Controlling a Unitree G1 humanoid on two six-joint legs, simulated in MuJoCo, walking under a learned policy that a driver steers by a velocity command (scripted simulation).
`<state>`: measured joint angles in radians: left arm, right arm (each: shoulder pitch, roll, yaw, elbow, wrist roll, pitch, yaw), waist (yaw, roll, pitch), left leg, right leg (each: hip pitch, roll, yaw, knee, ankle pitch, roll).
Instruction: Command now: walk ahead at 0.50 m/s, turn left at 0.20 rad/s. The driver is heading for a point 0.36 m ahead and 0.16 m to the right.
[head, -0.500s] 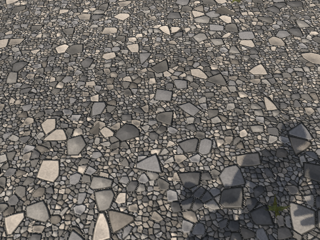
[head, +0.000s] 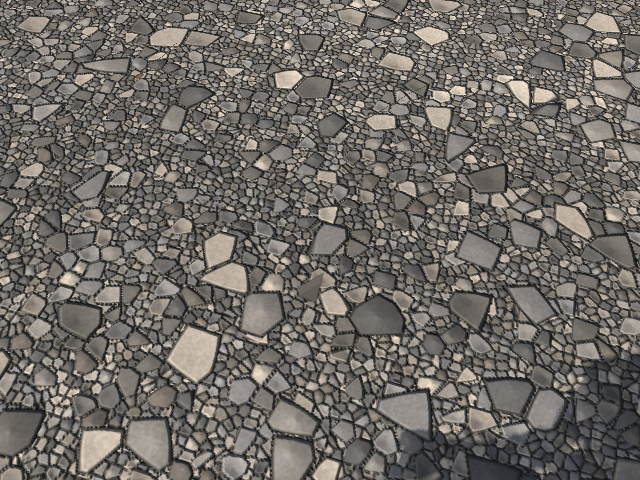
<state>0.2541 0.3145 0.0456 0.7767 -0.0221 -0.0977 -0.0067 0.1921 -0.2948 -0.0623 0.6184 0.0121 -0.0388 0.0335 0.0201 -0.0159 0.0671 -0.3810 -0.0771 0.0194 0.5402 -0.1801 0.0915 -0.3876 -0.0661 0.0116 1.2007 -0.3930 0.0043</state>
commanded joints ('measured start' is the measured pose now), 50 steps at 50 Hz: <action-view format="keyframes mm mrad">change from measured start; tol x16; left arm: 1 22 123 29 -58 7 -7 -2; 16 -254 18 -1 -152 8 13 -55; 23 193 146 43 -94 40 23 -25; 30 -143 64 16 -103 46 39 -16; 50 -93 21 -1 62 32 90 19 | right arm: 1 30 -86 -20 -46 -21 -30 -8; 23 294 -117 12 171 -15 -41 -27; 26 41 -127 4 107 2 -25 -41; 50 17 -63 5 204 -19 5 -67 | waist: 1 -11 75 -134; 17 -94 52 20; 20 54 88 -162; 22 -9 -259 -450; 23 85 -113 -638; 27 -9 9 -195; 50 -20 62 -115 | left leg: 1 270 287 -340 -302 215 188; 14 390 295 11 -394 283 90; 20 446 255 60 88 939 1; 21 249 207 79 342 637 -50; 22 -143 18 45 756 -439 -129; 23 -178 12 -173 884 -532 -134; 40 252 211 -140 -121 174 -95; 43 54 190 -152 -164 -149 -59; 50 187 152 -99 -76 172 -79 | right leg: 1 -230 -91 56 -30 109 4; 11 -254 -32 29 -502 569 16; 17 -306 26 -24 -645 387 -48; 20 67 130 -78 -730 441 -108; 22 769 -328 498 -608 1286 -393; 23 840 -354 596 -645 1209 -448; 29 105 -141 159 -877 902 -284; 32 72 -122 100 -889 873 -268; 40 -16 -10 111 -834 9 -89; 50 154 44 36 -755 297 -30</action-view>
